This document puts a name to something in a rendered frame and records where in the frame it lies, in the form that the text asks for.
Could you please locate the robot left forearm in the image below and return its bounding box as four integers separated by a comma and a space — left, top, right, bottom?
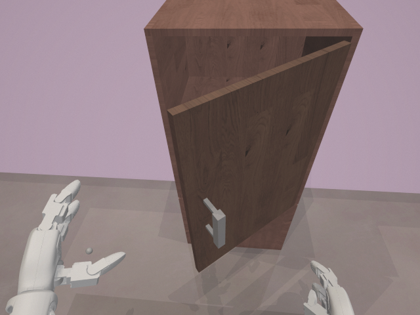
5, 290, 58, 315

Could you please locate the cupboard door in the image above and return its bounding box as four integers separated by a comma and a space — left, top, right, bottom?
167, 41, 352, 272

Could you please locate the right robot hand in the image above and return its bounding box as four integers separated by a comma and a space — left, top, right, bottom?
304, 261, 354, 315

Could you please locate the left robot hand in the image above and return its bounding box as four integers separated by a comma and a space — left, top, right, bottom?
17, 180, 126, 295

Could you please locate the handle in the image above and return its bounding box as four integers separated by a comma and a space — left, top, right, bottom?
203, 198, 226, 249

